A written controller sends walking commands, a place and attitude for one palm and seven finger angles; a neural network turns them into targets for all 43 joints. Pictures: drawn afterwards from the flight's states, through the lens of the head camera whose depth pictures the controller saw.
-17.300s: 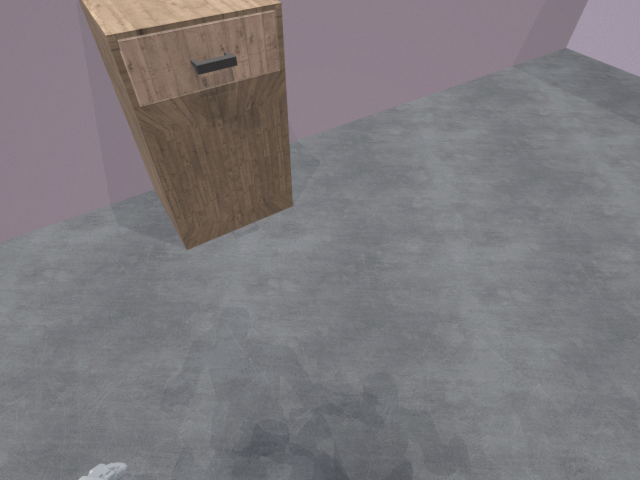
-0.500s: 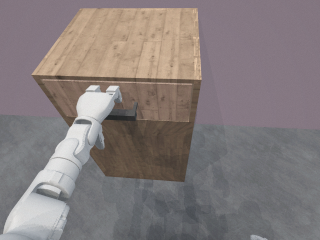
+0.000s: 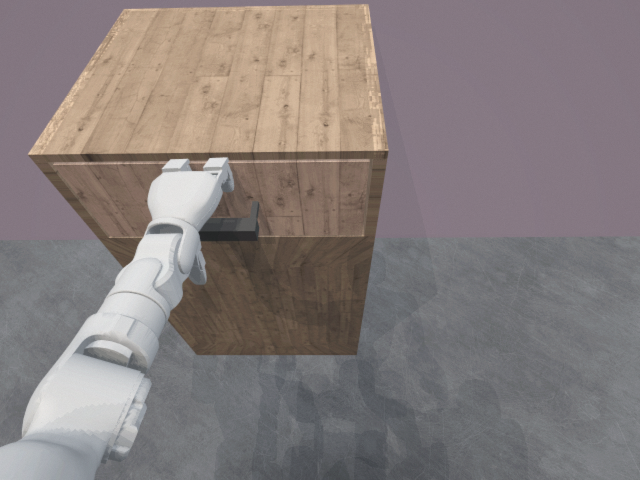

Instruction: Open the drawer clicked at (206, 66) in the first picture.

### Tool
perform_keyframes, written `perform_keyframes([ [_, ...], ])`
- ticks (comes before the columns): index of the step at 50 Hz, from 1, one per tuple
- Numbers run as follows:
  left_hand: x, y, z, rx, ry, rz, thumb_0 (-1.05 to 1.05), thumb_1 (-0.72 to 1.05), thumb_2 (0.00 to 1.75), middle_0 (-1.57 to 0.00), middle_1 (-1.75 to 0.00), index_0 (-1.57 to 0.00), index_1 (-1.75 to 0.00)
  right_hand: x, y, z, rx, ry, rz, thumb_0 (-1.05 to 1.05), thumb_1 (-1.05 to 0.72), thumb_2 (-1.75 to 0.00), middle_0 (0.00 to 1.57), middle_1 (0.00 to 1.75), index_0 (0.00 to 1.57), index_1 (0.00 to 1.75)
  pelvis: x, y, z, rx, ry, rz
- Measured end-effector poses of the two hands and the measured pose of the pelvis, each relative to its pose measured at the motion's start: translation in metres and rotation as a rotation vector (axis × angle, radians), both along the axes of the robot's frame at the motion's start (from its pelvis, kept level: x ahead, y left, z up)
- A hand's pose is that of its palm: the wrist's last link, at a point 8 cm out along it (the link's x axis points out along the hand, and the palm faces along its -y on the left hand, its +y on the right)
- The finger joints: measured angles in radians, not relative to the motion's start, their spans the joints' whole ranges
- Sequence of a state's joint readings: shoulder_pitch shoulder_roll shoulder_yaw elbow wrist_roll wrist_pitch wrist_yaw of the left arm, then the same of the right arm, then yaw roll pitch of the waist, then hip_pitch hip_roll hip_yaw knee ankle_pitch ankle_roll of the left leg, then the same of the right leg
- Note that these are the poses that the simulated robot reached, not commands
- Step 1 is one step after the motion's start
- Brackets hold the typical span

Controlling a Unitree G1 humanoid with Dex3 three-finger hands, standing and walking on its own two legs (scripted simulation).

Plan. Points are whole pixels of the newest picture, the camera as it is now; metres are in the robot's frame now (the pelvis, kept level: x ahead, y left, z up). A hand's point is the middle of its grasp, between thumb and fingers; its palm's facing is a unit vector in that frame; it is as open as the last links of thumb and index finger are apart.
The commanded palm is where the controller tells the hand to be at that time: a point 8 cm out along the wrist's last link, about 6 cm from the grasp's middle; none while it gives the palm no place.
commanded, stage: move the hooked fingers above the handle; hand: left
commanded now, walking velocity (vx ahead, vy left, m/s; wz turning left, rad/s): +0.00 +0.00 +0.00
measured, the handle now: (220, 218) +0.50 +0.15 -0.01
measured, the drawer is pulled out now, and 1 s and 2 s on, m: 0.00 0.00 0.00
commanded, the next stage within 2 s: lower the fingers behind the handle in 1.30 s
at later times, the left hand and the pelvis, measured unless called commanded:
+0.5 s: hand (198, 227) +0.44 +0.16 +0.05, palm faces -0.02 -0.03 -1.00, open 13.8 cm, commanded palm +0.41 +0.17 +0.11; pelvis +0.01 +0.01 +0.00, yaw +0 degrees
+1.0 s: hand (206, 225) +0.44 +0.15 +0.05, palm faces -0.04 -0.04 -1.00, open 13.8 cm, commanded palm +0.41 +0.17 +0.11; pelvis +0.00 -0.01 +0.00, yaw +0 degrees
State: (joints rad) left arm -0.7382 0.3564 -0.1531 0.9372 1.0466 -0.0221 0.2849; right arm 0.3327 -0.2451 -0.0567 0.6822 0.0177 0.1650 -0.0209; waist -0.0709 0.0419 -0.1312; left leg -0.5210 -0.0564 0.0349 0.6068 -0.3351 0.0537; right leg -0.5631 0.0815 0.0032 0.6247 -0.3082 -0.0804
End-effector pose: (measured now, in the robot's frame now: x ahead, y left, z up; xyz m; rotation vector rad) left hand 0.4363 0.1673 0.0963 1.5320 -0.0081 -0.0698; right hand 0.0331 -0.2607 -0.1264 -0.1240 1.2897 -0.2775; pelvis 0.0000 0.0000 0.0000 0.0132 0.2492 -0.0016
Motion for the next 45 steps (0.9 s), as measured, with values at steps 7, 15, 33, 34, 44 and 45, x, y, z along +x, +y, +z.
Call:
perform_keyframes([
  [7,-0.007,-0.002,-0.003,0.001,-0.02,-0.023,0.0,-0.48,0.3,-0.32,-1.2,-0.32,-1.2,0.016,0.008,-0.001,0.016,-0.023,0.021,0.0,-0.91,-0.9,0.2,0.3,0.2,0.3,0.003,0.005,0.0,-0.004,-0.005,0.007],
  [15,-0.006,-0.01,0.006,0.006,-0.049,-0.015,0.0,-0.49,0.3,-0.32,-1.2,-0.32,-1.2,0.045,0.018,-0.001,0.039,-0.083,0.051,0.0,-0.91,-0.9,0.2,0.3,0.2,0.3,0.005,0.008,0.0,-0.004,-0.014,0.012],
  [33,-0.029,-0.003,0.006,0.012,-0.029,-0.029,0.0,-0.49,0.3,-0.32,-1.2,-0.32,-1.2,0.07,0.014,0.005,0.027,-0.132,0.1,0.0,-0.91,-0.9,0.21,0.3,0.2,0.3,0.003,0.001,0.002,0.001,-0.048,0.024],
  [34,-0.029,-0.004,0.007,0.016,-0.035,-0.03,0.0,-0.49,0.3,-0.32,-1.2,-0.32,-1.2,0.069,0.013,0.005,0.026,-0.131,0.101,0.0,-0.91,-0.9,0.2,0.3,0.2,0.3,0.002,0.001,0.002,0.002,-0.048,0.027],
  [44,-0.013,-0.011,0.012,0.022,-0.019,0.016,0.0,-0.49,0.3,-0.32,-1.2,-0.32,-1.2,0.051,0.006,0.002,0.024,-0.107,0.068,0.0,-0.91,-0.9,0.2,0.3,0.2,0.3,-0.001,-0.005,0.002,0.007,-0.04,0.015],
  [45,-0.012,-0.012,0.012,0.02,-0.012,0.015,0.0,-0.49,0.3,-0.32,-1.2,-0.32,-1.2,0.049,0.005,0.002,0.023,-0.103,0.064,0.0,-0.91,-0.9,0.2,0.3,0.2,0.3,-0.001,-0.005,0.002,0.007,-0.039,0.013],
])
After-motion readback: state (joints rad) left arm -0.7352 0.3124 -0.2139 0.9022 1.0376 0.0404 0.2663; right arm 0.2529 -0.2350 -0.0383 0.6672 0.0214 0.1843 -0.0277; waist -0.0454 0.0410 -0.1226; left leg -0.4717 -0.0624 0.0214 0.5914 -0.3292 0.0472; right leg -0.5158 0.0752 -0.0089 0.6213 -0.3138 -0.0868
